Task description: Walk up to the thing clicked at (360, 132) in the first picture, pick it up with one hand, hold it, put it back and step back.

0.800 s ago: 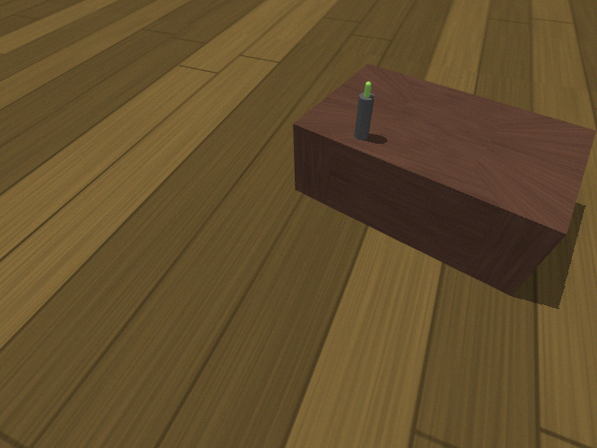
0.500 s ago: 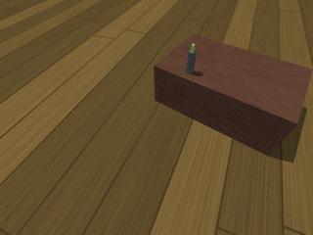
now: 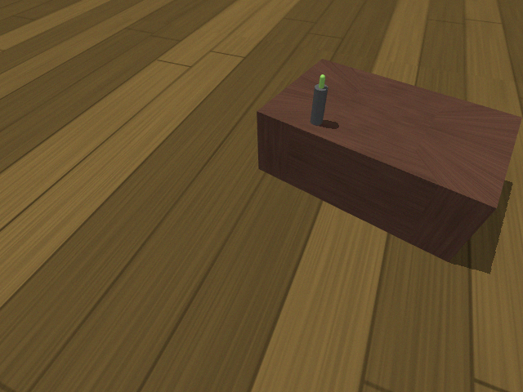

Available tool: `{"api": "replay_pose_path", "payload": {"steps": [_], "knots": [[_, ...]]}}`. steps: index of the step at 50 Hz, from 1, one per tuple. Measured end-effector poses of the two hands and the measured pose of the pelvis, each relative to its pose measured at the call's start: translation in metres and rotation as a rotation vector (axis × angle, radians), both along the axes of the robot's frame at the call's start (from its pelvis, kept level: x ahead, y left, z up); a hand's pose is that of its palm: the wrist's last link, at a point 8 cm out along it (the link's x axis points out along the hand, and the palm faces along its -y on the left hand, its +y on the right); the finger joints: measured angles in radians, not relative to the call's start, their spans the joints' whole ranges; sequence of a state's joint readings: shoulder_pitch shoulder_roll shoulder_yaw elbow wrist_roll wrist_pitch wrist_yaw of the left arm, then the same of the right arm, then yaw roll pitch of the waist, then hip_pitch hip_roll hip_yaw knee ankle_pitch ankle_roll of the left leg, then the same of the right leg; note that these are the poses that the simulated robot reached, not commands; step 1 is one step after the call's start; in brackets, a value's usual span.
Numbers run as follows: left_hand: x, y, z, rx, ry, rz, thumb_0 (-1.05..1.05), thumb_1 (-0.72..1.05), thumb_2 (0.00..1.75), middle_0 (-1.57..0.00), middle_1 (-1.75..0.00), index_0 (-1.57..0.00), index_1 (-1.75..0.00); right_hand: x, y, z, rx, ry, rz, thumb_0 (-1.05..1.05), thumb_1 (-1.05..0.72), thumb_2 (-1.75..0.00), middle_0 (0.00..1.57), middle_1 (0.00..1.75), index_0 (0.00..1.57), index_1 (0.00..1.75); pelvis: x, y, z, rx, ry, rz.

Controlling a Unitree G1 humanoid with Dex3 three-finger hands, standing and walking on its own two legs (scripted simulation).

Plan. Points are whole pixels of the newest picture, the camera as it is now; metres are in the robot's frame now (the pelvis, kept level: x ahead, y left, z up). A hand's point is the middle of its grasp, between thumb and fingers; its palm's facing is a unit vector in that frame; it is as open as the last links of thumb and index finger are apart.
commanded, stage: stand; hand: left
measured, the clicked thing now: (319, 99) +1.26 -0.23 -0.28
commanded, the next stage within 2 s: walk up in 0.32 s
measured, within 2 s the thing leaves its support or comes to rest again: neither
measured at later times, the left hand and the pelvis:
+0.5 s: hand out of the picture +0.10 +0.25 -0.15, palm faces -0.15 -0.92 -0.35, open 7.4 cm; pelvis +0.02 -0.01 -0.01, yaw -8 degrees
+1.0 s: hand (189, 304) +0.31 +0.18 -0.16, palm faces -0.31 -0.88 -0.35, open 7.4 cm; pelvis +0.20 -0.07 -0.02, yaw -19 degrees
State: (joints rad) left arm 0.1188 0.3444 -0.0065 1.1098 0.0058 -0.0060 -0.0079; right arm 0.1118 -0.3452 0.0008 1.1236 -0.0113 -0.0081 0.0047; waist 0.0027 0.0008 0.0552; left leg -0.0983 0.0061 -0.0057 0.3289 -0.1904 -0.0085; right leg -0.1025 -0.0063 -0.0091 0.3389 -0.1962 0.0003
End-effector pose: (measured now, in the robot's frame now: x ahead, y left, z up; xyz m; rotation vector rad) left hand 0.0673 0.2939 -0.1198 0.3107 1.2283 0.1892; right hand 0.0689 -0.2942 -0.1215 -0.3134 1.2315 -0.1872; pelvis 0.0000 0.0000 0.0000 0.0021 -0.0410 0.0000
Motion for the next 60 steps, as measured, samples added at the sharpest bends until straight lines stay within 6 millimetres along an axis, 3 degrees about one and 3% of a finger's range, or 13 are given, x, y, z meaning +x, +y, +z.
{"api": "replay_pose_path", "payload": {"steps": [17, 20, 23, 28, 33, 40, 45, 50, 55, 60], "knots": [[0.000, 0.002, 0.000, -0.007, -0.001, -0.002, 0.00, 0.91, 0.90, -0.21, -0.30, -0.20, -0.30, -0.002, 0.000, 0.001, 0.001, -0.002, -0.005, 0.00, -0.91, -0.90, 0.20, 0.30, 0.20, 0.30, 0.000, 0.001, 0.000, 0.002, 0.001, -0.009], [0.004, 0.006, -0.001, -0.007, 0.022, -0.041, 0.00, 0.91, 0.90, -0.21, -0.30, -0.20, -0.30, -0.001, -0.009, 0.003, 0.004, -0.087, -0.046, 0.00, -0.90, -0.90, 0.20, 0.30, 0.21, 0.31, 0.003, 0.000, -0.005, 0.015, 0.006, -0.067], [0.020, 0.007, 0.004, 0.014, 0.050, -0.097, 0.00, 0.91, 0.90, -0.21, -0.30, -0.20, -0.30, -0.010, -0.027, 0.006, -0.014, -0.139, -0.097, 0.00, -0.90, -0.90, 0.20, 0.30, 0.21, 0.31, 0.009, -0.007, -0.007, 0.025, 0.006, -0.108], [0.065, -0.006, 0.018, 0.040, 0.013, -0.171, 0.01, 0.91, 0.90, -0.21, -0.30, -0.20, -0.30, -0.026, -0.068, 0.001, -0.042, -0.102, -0.157, 0.00, -0.90, -0.90, 0.20, 0.30, 0.21, 0.31, 0.032, -0.029, -0.012, 0.027, -0.008, -0.174], [0.111, -0.028, 0.013, 0.112, -0.079, -0.212, 0.00, 0.91, 0.90, -0.21, -0.30, -0.20, -0.30, -0.017, -0.112, -0.025, -0.061, -0.070, -0.199, 0.01, -0.90, -0.90, 0.20, 0.30, 0.20, 0.30, 0.060, -0.062, -0.036, 0.003, -0.026, -0.213], [0.141, -0.065, 0.018, 0.066, -0.059, -0.230, 0.00, 0.91, 0.90, -0.21, -0.30, -0.20, -0.30, 0.034, -0.117, -0.010, -0.014, -0.114, -0.200, 0.01, -0.91, -0.90, 0.20, 0.30, 0.20, 0.30, 0.102, -0.077, -0.019, -0.021, -0.026, -0.269], [0.182, -0.078, 0.014, 0.027, -0.045, -0.277, 0.00, 0.90, 0.89, -0.21, -0.30, -0.20, -0.30, 0.063, -0.114, 0.003, -0.010, -0.116, -0.209, 0.01, -0.91, -0.90, 0.20, 0.30, 0.20, 0.30, 0.144, -0.080, -0.013, -0.023, -0.010, -0.311], [0.245, -0.074, 0.001, 0.011, -0.051, -0.328, 0.00, 0.90, 0.89, -0.21, -0.30, -0.21, -0.30, 0.100, -0.111, 0.008, -0.049, -0.110, -0.238, 0.01, -0.91, -0.90, 0.20, 0.30, 0.20, 0.30, 0.197, -0.073, -0.020, -0.040, 0.000, -0.335], [0.331, -0.068, -0.020, 0.030, -0.051, -0.408, 0.00, 0.90, 0.89, -0.21, -0.30, -0.21, -0.30, 0.136, -0.103, 0.009, -0.109, -0.170, -0.301, 0.00, -0.91, -0.90, 0.20, 0.30, 0.20, 0.30, 0.250, -0.061, -0.035, -0.012, -0.005, -0.376], [0.415, -0.088, -0.005, 0.019, -0.103, -0.494, 0.01, 0.91, 0.90, -0.21, -0.30, -0.20, -0.30, 0.146, -0.086, 0.019, -0.086, -0.140, -0.385, 0.00, -0.90, -0.90, 0.20, 0.30, 0.20, 0.30, 0.290, -0.065, -0.021, 0.000, -0.001, -0.413]]}}
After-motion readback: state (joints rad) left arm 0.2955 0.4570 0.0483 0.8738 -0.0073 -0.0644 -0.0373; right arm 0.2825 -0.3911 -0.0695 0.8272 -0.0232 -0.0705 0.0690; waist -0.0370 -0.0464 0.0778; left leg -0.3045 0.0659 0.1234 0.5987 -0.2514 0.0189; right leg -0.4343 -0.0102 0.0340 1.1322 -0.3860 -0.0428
